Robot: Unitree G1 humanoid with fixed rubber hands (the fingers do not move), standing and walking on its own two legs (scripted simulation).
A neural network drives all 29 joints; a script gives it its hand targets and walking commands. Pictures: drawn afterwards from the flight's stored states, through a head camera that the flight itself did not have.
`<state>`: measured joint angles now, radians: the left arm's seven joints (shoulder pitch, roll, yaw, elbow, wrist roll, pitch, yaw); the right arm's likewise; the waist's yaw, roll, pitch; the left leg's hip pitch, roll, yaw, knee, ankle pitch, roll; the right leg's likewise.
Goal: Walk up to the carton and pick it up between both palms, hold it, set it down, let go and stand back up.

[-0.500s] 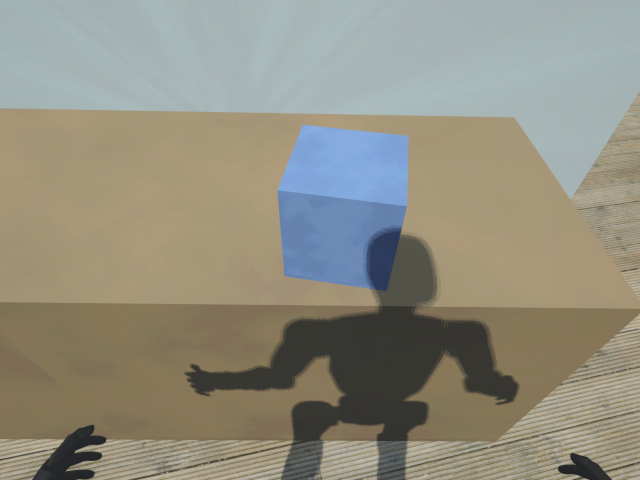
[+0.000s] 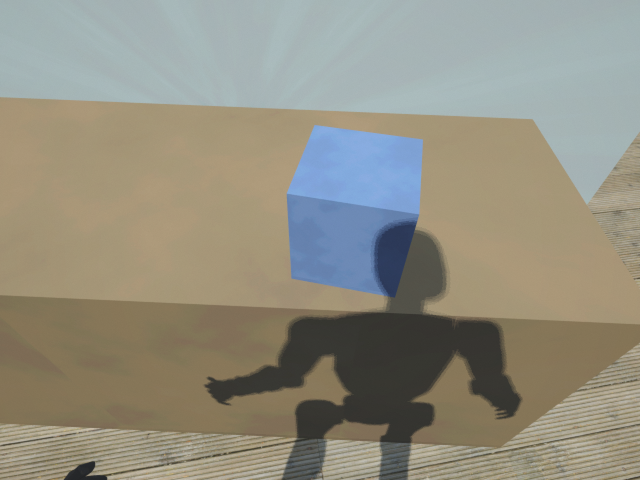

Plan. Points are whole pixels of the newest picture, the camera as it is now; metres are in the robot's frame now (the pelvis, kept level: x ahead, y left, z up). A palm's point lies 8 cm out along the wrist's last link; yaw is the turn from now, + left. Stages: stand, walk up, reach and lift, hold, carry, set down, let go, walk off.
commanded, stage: walk up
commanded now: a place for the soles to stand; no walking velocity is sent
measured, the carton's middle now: (354, 211) +0.52 -0.04 +0.03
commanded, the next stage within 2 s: reach and lift in 0.78 s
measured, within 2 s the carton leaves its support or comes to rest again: neither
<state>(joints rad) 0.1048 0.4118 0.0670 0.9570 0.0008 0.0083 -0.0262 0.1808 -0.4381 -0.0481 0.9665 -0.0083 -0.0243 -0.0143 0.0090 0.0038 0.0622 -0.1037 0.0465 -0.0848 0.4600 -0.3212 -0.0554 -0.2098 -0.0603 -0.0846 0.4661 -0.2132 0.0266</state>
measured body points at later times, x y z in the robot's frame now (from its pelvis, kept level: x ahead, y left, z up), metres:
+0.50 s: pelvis +0.01 +0.00 -0.01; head +0.03 +0.01 +0.44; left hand +0.12 +0.33 -0.11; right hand +0.12 -0.34 -0.10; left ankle -0.04 +0.16 -0.74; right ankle +0.02 -0.14 -0.74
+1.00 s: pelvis -0.02 +0.01 -0.01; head +0.01 +0.01 +0.44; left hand +0.20 +0.31 -0.07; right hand +0.17 -0.32 -0.08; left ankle -0.04 +0.16 -0.74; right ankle +0.02 -0.14 -0.74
